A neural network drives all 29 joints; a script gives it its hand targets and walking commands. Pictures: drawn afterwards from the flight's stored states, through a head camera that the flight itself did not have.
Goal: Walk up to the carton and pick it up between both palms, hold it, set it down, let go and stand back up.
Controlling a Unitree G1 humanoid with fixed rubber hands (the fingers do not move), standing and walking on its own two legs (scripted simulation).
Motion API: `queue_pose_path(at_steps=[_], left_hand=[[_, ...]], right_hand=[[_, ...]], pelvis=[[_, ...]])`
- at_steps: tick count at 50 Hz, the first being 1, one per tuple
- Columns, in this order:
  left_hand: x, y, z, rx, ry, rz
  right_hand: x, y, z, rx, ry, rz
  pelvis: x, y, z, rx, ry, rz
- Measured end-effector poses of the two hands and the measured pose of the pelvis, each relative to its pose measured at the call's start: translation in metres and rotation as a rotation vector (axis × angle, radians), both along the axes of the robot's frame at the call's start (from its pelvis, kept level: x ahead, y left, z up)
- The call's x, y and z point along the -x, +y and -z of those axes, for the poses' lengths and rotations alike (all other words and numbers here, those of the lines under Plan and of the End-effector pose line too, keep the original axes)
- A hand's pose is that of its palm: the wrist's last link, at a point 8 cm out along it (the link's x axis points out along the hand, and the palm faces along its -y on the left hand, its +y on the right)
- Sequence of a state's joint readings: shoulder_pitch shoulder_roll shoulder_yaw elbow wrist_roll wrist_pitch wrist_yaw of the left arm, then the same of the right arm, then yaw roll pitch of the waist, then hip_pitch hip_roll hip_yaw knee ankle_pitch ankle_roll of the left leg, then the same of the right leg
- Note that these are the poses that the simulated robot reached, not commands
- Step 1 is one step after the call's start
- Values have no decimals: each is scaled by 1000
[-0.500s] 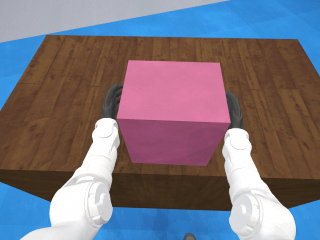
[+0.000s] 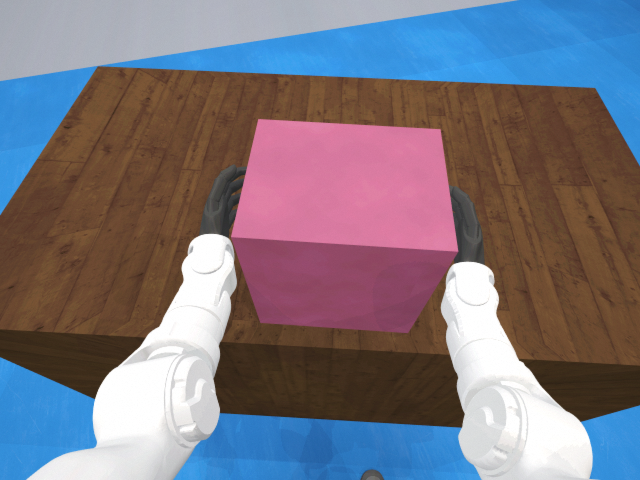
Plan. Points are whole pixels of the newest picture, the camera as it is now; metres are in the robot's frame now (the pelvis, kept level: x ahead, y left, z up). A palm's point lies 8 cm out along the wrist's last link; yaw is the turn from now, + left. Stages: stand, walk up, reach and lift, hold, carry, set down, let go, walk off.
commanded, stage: reach and lift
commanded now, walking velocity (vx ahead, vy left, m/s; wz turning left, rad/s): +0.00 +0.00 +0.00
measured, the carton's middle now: (340, 236) +0.45 -0.04 +0.00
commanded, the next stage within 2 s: none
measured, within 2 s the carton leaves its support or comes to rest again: leaves its support in 0.10 s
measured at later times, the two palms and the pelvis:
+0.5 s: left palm (213, 242) +0.41 +0.12 +0.05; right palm (469, 262) +0.37 -0.20 +0.04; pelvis -0.03 -0.01 +0.00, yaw +1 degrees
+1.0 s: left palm (214, 241) +0.41 +0.12 +0.06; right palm (474, 271) +0.36 -0.20 +0.04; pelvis -0.03 +0.00 -0.01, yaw +1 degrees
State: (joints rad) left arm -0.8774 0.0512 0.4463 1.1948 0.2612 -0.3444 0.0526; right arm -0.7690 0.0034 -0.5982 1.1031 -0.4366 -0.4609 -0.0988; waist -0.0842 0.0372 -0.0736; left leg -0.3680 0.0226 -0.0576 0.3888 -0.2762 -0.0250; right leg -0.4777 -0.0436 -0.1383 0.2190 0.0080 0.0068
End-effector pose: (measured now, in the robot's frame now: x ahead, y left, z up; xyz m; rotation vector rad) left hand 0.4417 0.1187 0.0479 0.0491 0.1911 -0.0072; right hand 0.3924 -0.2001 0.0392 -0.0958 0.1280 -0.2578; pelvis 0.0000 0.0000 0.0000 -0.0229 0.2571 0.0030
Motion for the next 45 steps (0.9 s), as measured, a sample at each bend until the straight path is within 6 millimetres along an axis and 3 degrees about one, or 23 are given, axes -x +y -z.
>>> queue_pose_path(at_steps=[23,37,45], left_hand=[[28,3,-6,-8,-82,-13],[20,-2,-8,-28,-39,-4],[25,-1,-8,-34,-14,7]], right_hand=[[22,2,-4,-11,-85,-19],[17,-2,1,-39,-58,-11],[25,-1,2,-53,-30,1]], pelvis=[[30,-13,4,-18,58,-5],[28,-17,7,-19,94,-5],[25,-9,7,-8,63,-10]])
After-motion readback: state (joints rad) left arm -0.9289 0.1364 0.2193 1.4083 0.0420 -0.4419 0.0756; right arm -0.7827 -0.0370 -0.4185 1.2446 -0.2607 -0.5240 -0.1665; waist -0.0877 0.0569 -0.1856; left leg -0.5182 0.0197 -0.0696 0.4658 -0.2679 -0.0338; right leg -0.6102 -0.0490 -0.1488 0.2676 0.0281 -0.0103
